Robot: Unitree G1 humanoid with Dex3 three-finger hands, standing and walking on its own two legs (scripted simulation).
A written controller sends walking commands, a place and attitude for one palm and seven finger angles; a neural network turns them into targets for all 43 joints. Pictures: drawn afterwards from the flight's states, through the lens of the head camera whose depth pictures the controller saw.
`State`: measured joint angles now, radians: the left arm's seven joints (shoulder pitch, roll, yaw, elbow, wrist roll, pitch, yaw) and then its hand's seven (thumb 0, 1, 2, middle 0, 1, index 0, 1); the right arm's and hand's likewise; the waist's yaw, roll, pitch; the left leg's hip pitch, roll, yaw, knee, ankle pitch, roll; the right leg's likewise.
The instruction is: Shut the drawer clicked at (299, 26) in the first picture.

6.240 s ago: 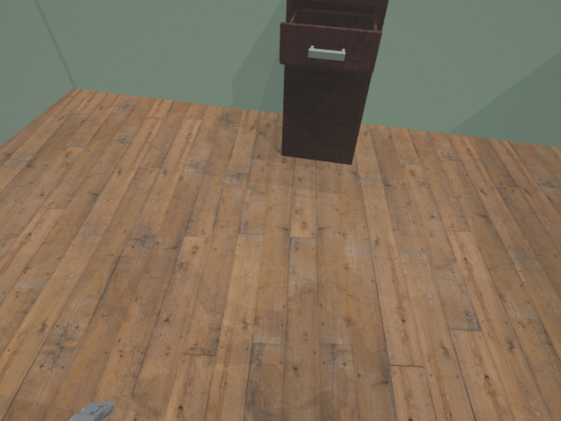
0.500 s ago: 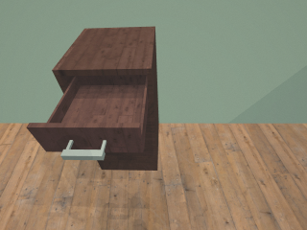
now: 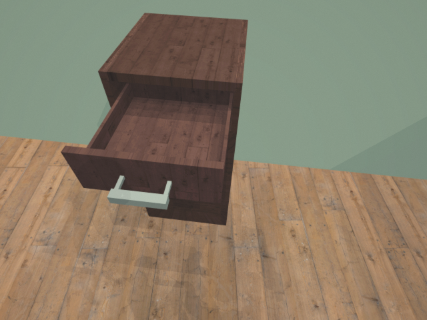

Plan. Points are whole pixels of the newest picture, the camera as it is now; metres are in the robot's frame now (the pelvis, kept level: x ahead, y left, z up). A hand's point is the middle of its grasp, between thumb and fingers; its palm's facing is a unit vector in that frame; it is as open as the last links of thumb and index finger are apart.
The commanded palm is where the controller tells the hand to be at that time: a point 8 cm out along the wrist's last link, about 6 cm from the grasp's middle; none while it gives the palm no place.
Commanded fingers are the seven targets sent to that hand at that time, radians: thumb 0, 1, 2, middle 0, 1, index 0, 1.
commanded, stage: come to a stop and stand still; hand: left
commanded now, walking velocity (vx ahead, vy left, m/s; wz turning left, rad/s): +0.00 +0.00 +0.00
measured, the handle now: (141, 190) +0.38 +0.21 -0.02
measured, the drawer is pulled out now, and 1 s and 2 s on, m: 0.28 0.28 0.28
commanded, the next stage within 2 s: look again from close up in 0.42 s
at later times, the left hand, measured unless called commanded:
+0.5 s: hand out of the picture +0.04 +0.21 -0.17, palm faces +0.01 -0.98 -0.21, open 7.4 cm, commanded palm none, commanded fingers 0.00 0.90 0.90 -0.20 -0.30 -0.20 -0.30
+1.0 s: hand out of the picture +0.01 +0.17 -0.17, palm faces +0.00 -0.98 -0.22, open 7.4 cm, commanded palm none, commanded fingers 0.00 0.90 0.90 -0.20 -0.30 -0.20 -0.30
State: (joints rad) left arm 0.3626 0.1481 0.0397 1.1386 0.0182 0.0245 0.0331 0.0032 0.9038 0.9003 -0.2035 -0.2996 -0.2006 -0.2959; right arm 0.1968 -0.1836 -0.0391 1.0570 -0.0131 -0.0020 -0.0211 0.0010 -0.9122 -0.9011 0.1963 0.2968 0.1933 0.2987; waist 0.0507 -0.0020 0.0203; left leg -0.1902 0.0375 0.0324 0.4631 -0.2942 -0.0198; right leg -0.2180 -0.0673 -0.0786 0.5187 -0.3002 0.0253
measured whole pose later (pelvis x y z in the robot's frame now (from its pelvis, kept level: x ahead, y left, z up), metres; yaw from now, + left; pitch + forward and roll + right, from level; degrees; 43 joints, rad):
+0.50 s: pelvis +0.01 +0.02 +0.01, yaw -2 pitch -1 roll +0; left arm 0.22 0.18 0.02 1.13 0.01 0.01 0.04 0.00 0.91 0.90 -0.20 -0.30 -0.20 -0.30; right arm 0.27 -0.16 -0.01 1.15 -0.01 -0.01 -0.04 -0.01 -0.92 -0.90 0.20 0.30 0.20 0.30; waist 0.01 -0.02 0.03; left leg -0.11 0.01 0.07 0.40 -0.26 0.01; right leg -0.13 -0.09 -0.04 0.40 -0.25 0.06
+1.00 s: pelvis -0.01 +0.00 +0.00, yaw -2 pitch -2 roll +1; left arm 0.27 0.15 -0.01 1.09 0.01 0.00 0.03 0.00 0.91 0.90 -0.20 -0.30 -0.20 -0.30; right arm 0.28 -0.17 0.01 1.08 -0.02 -0.01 -0.02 0.01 -0.92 -0.90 0.20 0.30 0.20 0.30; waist 0.00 0.02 0.04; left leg -0.16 0.04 0.06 0.46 -0.27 -0.03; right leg -0.20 -0.06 -0.04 0.52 -0.28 0.02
